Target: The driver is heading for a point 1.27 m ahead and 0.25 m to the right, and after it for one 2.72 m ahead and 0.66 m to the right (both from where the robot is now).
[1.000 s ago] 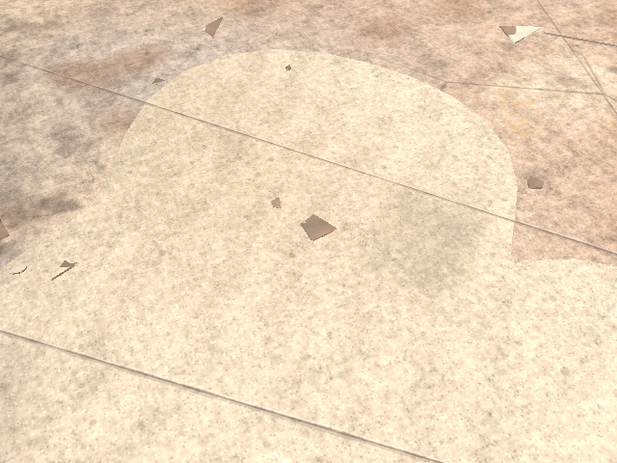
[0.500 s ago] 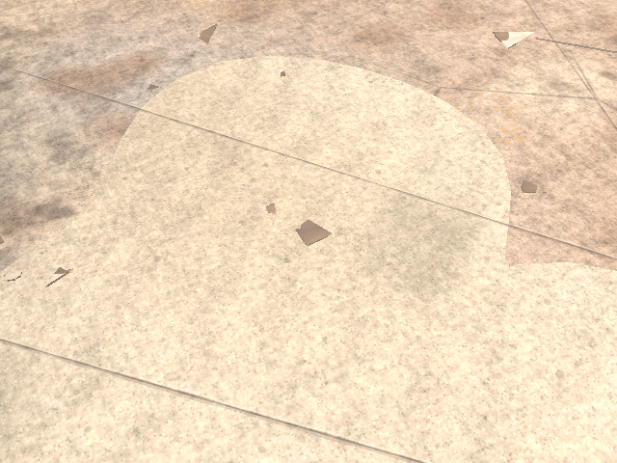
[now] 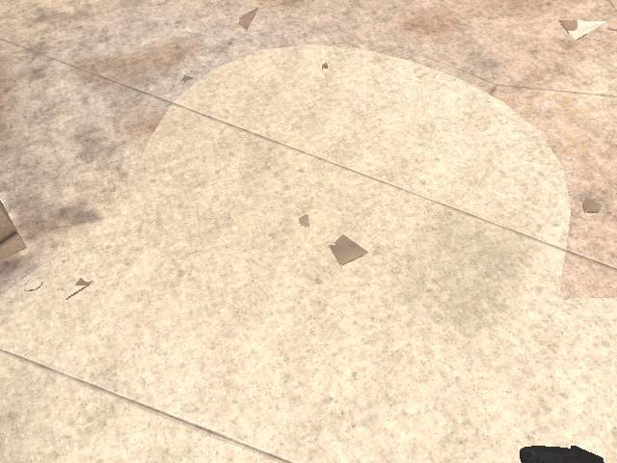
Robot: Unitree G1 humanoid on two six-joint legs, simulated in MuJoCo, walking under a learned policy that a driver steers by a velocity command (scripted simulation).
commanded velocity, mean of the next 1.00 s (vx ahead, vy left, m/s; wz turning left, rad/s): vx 0.49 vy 0.00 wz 0.00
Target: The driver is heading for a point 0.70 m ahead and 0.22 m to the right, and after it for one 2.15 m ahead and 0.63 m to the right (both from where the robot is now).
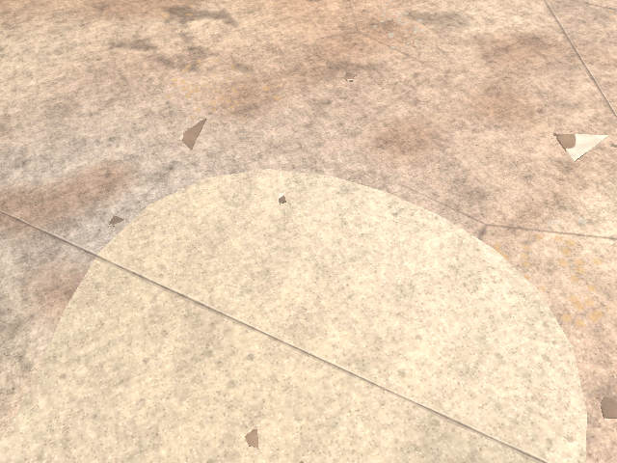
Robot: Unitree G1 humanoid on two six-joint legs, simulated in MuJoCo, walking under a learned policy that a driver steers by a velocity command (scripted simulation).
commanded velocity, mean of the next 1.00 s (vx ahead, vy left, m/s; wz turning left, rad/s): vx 0.50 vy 0.00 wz -0.39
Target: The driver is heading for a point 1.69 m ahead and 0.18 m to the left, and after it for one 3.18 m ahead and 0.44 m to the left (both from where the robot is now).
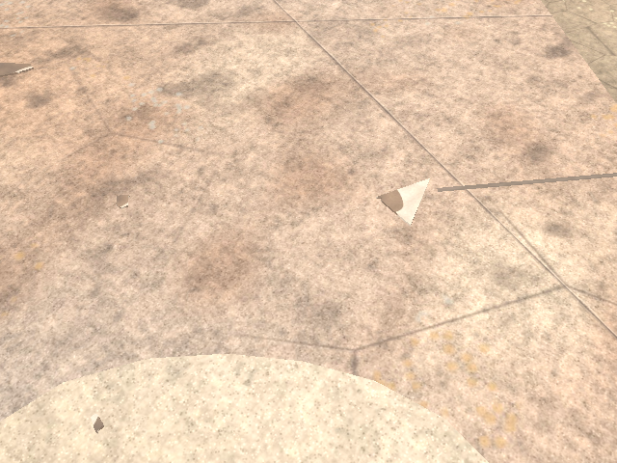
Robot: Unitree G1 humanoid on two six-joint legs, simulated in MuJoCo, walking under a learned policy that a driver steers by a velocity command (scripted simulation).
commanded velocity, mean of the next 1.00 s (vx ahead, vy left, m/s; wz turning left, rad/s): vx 0.50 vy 0.00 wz -0.20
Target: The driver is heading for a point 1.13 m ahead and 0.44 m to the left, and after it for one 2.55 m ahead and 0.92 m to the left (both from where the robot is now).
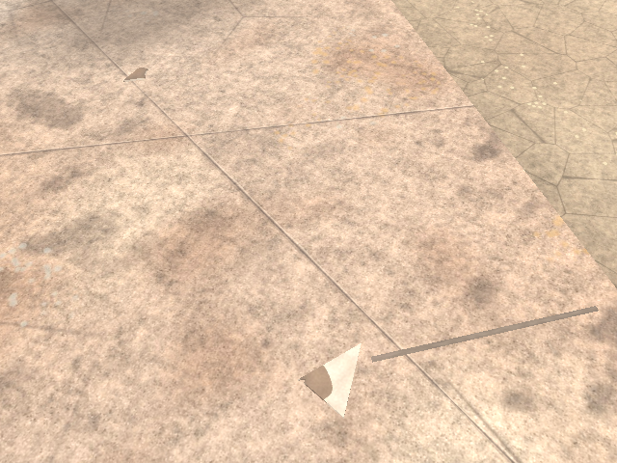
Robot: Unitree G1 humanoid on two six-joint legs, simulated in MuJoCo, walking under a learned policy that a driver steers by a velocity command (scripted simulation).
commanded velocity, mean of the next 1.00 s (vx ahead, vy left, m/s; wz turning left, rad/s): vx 0.50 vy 0.00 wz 0.53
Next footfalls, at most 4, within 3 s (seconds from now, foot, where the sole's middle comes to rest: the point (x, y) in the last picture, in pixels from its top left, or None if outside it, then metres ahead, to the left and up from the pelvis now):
0.24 left None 0.28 0.16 -0.78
0.72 right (318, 410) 0.61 0.05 -0.78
1.22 left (164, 373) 0.69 0.42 -0.78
1.76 right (200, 247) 1.08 0.39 -0.78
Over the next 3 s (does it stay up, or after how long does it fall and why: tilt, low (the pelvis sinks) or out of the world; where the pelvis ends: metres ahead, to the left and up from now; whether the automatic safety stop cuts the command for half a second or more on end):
stays up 1.52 0.54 0.00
